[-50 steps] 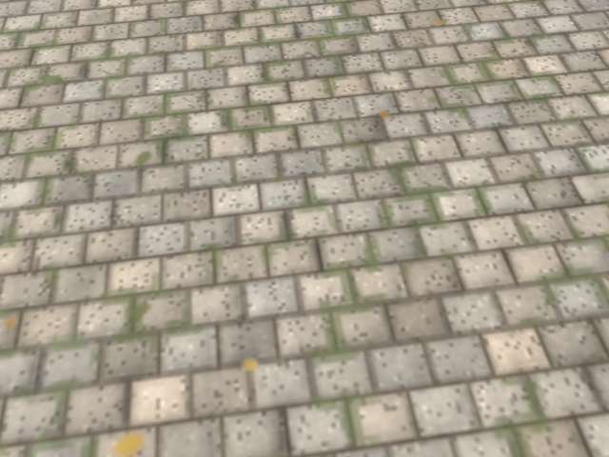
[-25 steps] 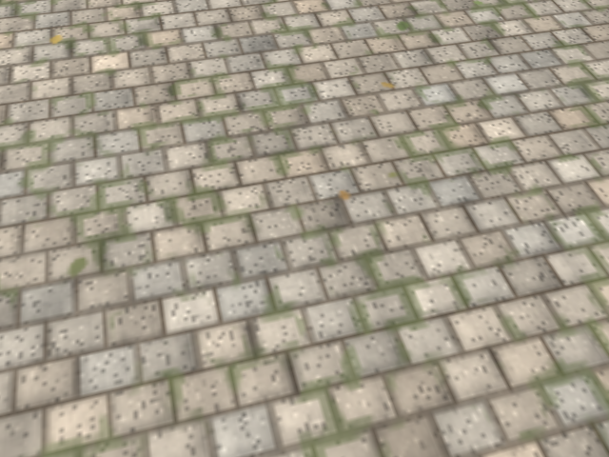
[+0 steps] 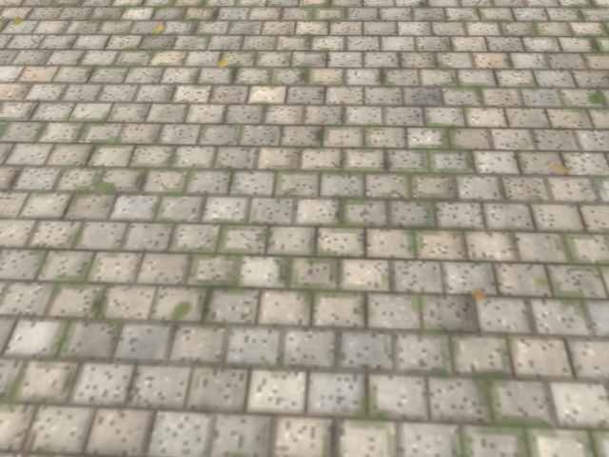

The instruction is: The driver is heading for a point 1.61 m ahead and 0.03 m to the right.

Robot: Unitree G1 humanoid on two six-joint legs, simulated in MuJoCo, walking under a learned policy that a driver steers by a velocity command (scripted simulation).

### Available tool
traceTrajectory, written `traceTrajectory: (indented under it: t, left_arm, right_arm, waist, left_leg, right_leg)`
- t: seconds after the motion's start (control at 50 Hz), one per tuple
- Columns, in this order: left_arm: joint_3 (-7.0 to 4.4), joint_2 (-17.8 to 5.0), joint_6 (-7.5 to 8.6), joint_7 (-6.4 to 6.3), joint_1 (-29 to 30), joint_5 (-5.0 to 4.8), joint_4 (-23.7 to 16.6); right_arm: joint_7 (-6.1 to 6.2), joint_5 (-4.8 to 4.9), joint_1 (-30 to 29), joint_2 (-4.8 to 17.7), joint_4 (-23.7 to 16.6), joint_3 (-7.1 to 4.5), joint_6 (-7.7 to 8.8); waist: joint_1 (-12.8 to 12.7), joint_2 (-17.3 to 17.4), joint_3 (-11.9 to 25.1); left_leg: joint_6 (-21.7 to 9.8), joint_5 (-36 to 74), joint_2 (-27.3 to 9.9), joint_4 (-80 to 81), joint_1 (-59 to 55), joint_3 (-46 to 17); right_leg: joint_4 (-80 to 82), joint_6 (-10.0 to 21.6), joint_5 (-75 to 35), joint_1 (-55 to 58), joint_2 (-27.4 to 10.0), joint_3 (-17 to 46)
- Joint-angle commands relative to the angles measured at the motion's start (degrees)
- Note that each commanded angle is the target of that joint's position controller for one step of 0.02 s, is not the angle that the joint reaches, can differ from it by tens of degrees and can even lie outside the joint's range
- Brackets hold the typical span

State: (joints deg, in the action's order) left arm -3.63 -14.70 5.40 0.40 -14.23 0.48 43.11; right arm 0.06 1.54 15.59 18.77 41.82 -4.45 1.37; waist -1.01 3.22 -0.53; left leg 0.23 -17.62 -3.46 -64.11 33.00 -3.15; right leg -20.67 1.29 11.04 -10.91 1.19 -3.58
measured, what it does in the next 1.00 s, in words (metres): walks ahead: left foot, then right foot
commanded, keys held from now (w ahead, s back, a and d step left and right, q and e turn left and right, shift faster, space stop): w+q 0.08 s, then w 0.34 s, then w+e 0.58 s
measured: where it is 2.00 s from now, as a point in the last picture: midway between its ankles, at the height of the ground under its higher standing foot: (344, 243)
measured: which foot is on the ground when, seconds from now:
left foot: up 0.00-0.28, down 0.30-0.86, up 0.88-1.00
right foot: down 0.00-0.30, up 0.32-0.82, down 0.84-1.00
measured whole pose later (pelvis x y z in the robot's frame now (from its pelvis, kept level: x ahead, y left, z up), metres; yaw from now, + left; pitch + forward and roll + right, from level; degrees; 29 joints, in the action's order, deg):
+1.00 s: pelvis +0.55 +0.04 -0.01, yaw -7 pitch +2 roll +0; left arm -3.8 -16.7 3.0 1.7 -14.3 -0.5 42.0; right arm -0.1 -0.1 11.5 16.8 42.9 -2.7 6.2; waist -0.9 1.0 -2.8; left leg 0.4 -20.8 -3.2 -65.6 27.0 -2.9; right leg -26.4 5.6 9.1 -18.9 5.7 1.4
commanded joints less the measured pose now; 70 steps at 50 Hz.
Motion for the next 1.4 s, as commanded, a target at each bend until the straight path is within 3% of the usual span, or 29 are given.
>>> traceTrajectory:
  t: [0.02, 0.2, 0.24, 0.28, 0.3, 0.32, 0.34, 0.36, 0.4, 0.46, 0.52, 0.64, 0.74, 0.8, 0.82, 0.84, 0.86, 0.88, 0.9, 0.94, 0.96, 1.04, 1.14, 1.26, 1.32, 1.34, 1.36, 1.38, 1.4]
  left_arm:
    - [-2.07, -7.81, 1.27, -0.23, 1.86, -0.1, -2.36]
    - [-3.07, -12.37, -0.32, -0.15, -4.4, -2.07, 2.93]
    - [-3.34, -13.75, -1.05, -0.26, -4.7, -2.52, 3.96]
    - [-2.79, -13.46, -1.72, -0.7, -4.56, -2.45, 4.57]
    - [-1.58, -11.14, -1.45, -0.96, -5.09, -1.0, 3.55]
    - [1.17, -3.43, -0.34, -0.05, -11.85, 0.19, 1.53]
    - [-0.01, -8.64, 0.95, 0.41, -7.69, -1.56, 2.87]
    - [-0.83, -11.12, 1.48, 0.6, -1.64, -3.45, 0.57]
    - [-0.65, -9.92, 1.61, -0.14, 1.24, -1.74, 0.33]
    - [-0.42, -7.31, -0.61, 0.13, -3.27, -1.67, 2.26]
    - [-0.07, -5.91, -2.06, -0.19, 0.12, -1.43, 1.47]
    - [0.59, -4.46, -1.48, 1.2, 9.22, -1.61, -1.0]
    - [0.69, -4.78, -1.51, 2.85, 14.32, -1.5, -4.65]
    - [-0.76, -7.46, -1.88, 3.35, 9.2, -1.34, -5.18]
    - [-2.2, -9.72, -2.01, 3.08, 1.44, -1.41, -3.45]
    - [-4.17, -14.0, -2.33, 2.23, -8.29, -1.63, -1.38]
    - [-5.49, -20.27, -2.46, 1.56, -10.61, -2.17, -1.3]
    - [-4.22, -16.72, -1.95, 1.66, -11.52, -2.0, -2.63]
    - [-3.32, -13.52, -1.63, 1.53, -9.92, -1.47, -2.51]
    - [-2.5, -10.66, -1.5, 1.22, -3.22, -1.48, -3.75]
    - [-1.87, -9.06, -1.5, 0.99, -0.8, -0.93, -4.78]
    - [-2.27, -10.42, -1.46, -0.05, 0.28, -1.04, -5.74]
    - [-2.06, -10.38, -1.77, -1.01, -3.75, -1.31, -3.62]
    - [-2.2, -11.06, -2.39, -0.96, -7.53, -1.35, -1.01]
    - [-1.6, -9.51, -2.89, -0.95, -5.75, -1.03, -1.36]
    - [-0.49, -7.02, -2.79, -1.0, -6.91, 0.0, -2.59]
    - [0.7, -2.96, -1.86, -0.83, -14.68, -1.34, -2.74]
    - [-0.04, -7.94, -1.41, -0.76, -11.49, -2.05, -2.22]
    - [-0.84, -10.62, -1.19, -0.64, -4.54, -2.43, -3.72]
  right_arm:
    - [-0.48, -0.33, -1.56, 0.94, -5.45, -0.1, 0.11]
    - [-2.81, -0.38, -14.97, 0.19, -10.3, 1.11, 1.19]
    - [-2.98, -0.74, -14.17, 1.79, -10.79, 0.47, 1.23]
    - [-2.45, -0.96, -1.36, 5.88, -7.19, -1.95, 1.06]
    - [-1.52, -0.88, 7.93, 10.03, -5.17, -3.52, 0.59]
    - [-1.2, -0.85, 8.79, 16.02, -4.72, -4.14, 0.67]
    - [-1.37, -0.78, 10.44, 10.46, -5.39, -2.63, 1.0]
    - [-1.56, -1.2, 7.6, 8.54, -4.8, -1.81, 1.57]
    - [-1.57, -1.31, 0.62, 5.24, -4.83, -0.82, 2.09]
    - [-1.59, -1.97, -2.68, 3.22, -4.69, -0.37, 3.21]
    - [-1.15, -2.25, -2.1, 4.4, -2.55, -0.84, 4.41]
    - [-0.19, -2.12, 0.14, 5.81, 0.52, -1.12, 4.59]
    - [0.28, -1.05, 3.0, 6.91, 3.43, -1.79, 2.86]
    - [1.25, -0.8, 1.34, 9.12, 3.11, -2.44, 1.34]
    - [1.69, -0.79, 0.44, 9.01, 2.76, -2.28, 0.73]
    - [2.2, -1.37, 1.24, 7.67, 1.88, -1.56, 0.81]
    - [1.27, -3.18, 6.64, 0.19, -1.01, 0.92, 2.35]
    - [0.29, -1.85, 3.42, 2.25, -0.95, 1.08, 4.7]
    - [-0.54, 0.39, -1.86, 5.57, -2.51, 0.2, 6.18]
    - [-0.13, -1.07, -5.42, 5.14, -3.21, 0.3, 7.18]
    - [0.11, -1.82, -5.06, 5.75, -3.14, -0.2, 6.66]
    - [0.27, -2.47, -4.17, 3.25, -3.57, 0.15, 4.31]
    - [-0.56, -1.95, -13.43, 0.44, -5.0, 1.54, 4.65]
    - [-1.77, -1.29, -16.89, 3.4, -6.65, 0.63, 5.78]
    - [-1.34, -1.81, -4.85, 6.52, -3.64, -1.11, 6.26]
    - [-1.12, -2.48, 4.21, 9.95, -2.68, -1.94, 6.31]
    - [-1.56, -2.01, 9.24, 13.45, -0.05, -3.14, 5.51]
    - [-1.84, -0.45, 9.76, 8.05, 0.1, -1.78, 5.33]
    - [-1.61, -0.62, 5.88, 5.5, -0.48, -0.92, 5.1]
  waist:
    - [0.45, -8.0, -1.1]
    - [-2.92, -6.07, -4.31]
    - [-1.02, -7.32, -2.95]
    - [6.42, -7.17, 5.25]
    - [10.18, -3.14, 11.83]
    - [4.72, 12.43, 19.81]
    - [8.53, 5.77, 24.07]
    - [8.53, 4.31, 14.58]
    - [4.52, 0.53, 5.92]
    - [0.22, 1.15, 4.33]
    - [0.29, -0.23, 0.51]
    - [3.94, -0.8, -3.2]
    - [5.37, -1.02, -4.65]
    - [1.43, 1.91, 0.5]
    - [-3.02, 1.31, 4.81]
    - [-7.19, -2.44, 10.53]
    - [-2.61, -17.26, 16.08]
    - [-5.17, -13.81, 23.31]
    - [-6.47, -10.68, 16.35]
    - [-2.51, -3.45, 6.79]
    - [-0.47, -4.24, 5.15]
    - [1.87, -5.59, 2.55]
    - [-2.67, -7.7, 0.78]
    - [-3.37, -8.63, -1.17]
    - [3.16, -8.16, 5.4]
    - [6.18, -2.0, 14.26]
    - [3.86, 15.39, 20.24]
    - [6.03, 9.75, 16.63]
    - [6.66, 4.24, 8.27]
  left_leg:
    - [1.03, 5.58, -3.77, 3.95, 8.98, -2.46]
    - [-2.66, 14.2, -0.5, 28.2, 2.9, 2.54]
    - [-4.61, 9.08, 1.72, 30.75, -1.38, 4.62]
    - [-7.43, 12.03, 6.06, 35.02, -22.08, 7.55]
    - [-9.94, 15.56, -0.5, 32.61, -39.83, -1.58]
    - [-20.44, 5.82, -16.48, 37.75, -57.56, -32.08]
    - [-21.01, 1.38, -18.41, 44.0, -57.19, -39.86]
    - [-18.25, 5.24, -16.04, 44.89, -50.73, -30.33]
    - [-15.52, 15.73, -11.54, 46.78, -35.56, -18.39]
    - [-15.72, 19.55, -10.16, 52.52, -25.71, -11.72]
    - [-15.27, 20.14, -10.15, 56.4, -23.26, -5.61]
    - [-11.04, 19.17, -8.61, 58.76, -25.83, 5.46]
    - [-9.27, 25.77, -12.0, 54.06, -37.52, 8.25]
    - [-6.84, 53.13, -11.8, 41.42, -40.37, 11.06]
    - [-5.16, 57.81, -9.91, 30.62, -37.63, 13.05]
    - [-2.82, 47.45, -7.57, 15.11, -26.22, 13.49]
    - [1.57, 1.03, 3.59, -6.8, 0.22, 11.6]
    - [1.2, -15.9, 7.14, -15.5, 9.16, -1.24]
    - [-0.22, -11.68, 3.48, -15.73, 14.0, -3.47]
    - [-0.84, -4.02, -0.92, -5.64, 10.46, -2.17]
    - [-0.45, -2.19, -2.17, -2.42, 6.14, -2.28]
    - [2.85, 2.23, -1.87, 7.58, 1.56, -0.33]
    - [3.85, 23.51, 0.68, 28.06, -4.25, 1.48]
    - [-0.18, 17.92, 1.4, 35.56, -2.71, 0.35]
    - [-4.63, 16.42, 1.82, 37.94, -19.86, 1.77]
    - [-9.11, 17.4, -7.52, 35.82, -36.06, -8.75]
    - [-18.15, 3.58, -18.27, 42.0, -53.34, -34.17]
    - [-16.99, -10.83, -18.36, 47.06, -52.17, -40.31]
    - [-14.41, -10.86, -16.35, 48.13, -45.01, -32.43]
  right_leg:
    - [12.18, 10.05, -10.97, 4.87, -16.32, 10.53]
    - [11.3, 7.82, -16.86, 10.99, -17.32, 0.3]
    - [6.45, 6.92, -29.69, 14.04, -18.11, -0.65]
    - [-10.17, 4.14, -43.54, 10.22, -15.08, -4.94]
    - [-26.06, 1.73, -29.13, -2.38, -12.73, -6.04]
    - [-47.73, -1.99, 18.09, -25.18, -2.49, -3.33]
    - [-54.73, -1.44, 23.52, -29.75, -2.37, 7.55]
    - [-55.76, -0.64, 19.41, -34.34, -4.73, 7.25]
    - [-48.46, -0.55, 10.91, -31.17, -8.68, 6.31]
    - [-44.15, -1.53, 6.07, -23.57, -10.33, 6.95]
    - [-38.01, -2.82, -1.36, -27.02, -10.5, 8.01]
    - [-19.61, -1.76, -18.52, -25.81, -7.23, 6.12]
    - [-13.6, 1.14, -11.61, -29.4, -5.78, 3.99]
    - [-13.76, 4.24, -2.24, -19.95, -0.89, -1.27]
    - [-11.48, 5.97, -3.49, -9.34, 1.77, -2.48]
    - [-10.52, 8.99, -5.6, 7.93, -1.06, 4.85]
    - [-7.13, 19.63, 2.17, 29.04, -15.92, 35.59]
    - [1.73, 23.08, 7.75, 35.53, -20.42, 52.52]
    - [2.8, 19.71, 5.57, 31.64, -18.69, 43.89]
    - [3.39, 16.19, -4.4, 15.41, -14.13, 31.39]
    - [4.74, 15.72, -9.63, 9.43, -12.51, 28.04]
    - [7.92, 16.12, -16.8, -1.36, -9.72, 21.94]
    - [8.22, 11.63, -10.4, -4.48, -6.32, 15.51]
    - [2.66, 10.29, -10.3, 6.6, -12.21, 21.66]
    - [-11.14, 7.26, -26.08, 6.36, -8.18, 18.65]
    - [-27.23, 4.93, -15.76, -2.63, -3.89, 15.08]
    - [-46.19, 0.59, 16.45, -23.41, 4.73, 9.95]
    - [-52.03, 0.7, 21.28, -31.41, 2.11, 13.96]
    - [-52.83, 1.03, 16.21, -34.16, -0.63, 12.82]
Velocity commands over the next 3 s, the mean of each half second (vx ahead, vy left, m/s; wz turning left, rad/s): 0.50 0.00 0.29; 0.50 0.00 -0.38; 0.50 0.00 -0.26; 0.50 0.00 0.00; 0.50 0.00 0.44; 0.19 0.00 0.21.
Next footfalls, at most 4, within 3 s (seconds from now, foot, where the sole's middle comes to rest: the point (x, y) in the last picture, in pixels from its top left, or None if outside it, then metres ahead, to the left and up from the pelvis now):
0.30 left None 0.31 0.18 -0.78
0.84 right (351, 399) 0.63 -0.04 -0.78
1.32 left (283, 289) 0.93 0.13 -0.78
1.84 right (392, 223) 1.16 -0.17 -0.78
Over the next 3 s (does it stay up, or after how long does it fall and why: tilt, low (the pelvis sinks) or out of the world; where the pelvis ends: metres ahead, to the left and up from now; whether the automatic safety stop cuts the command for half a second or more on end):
stays up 1.57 -0.08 -0.01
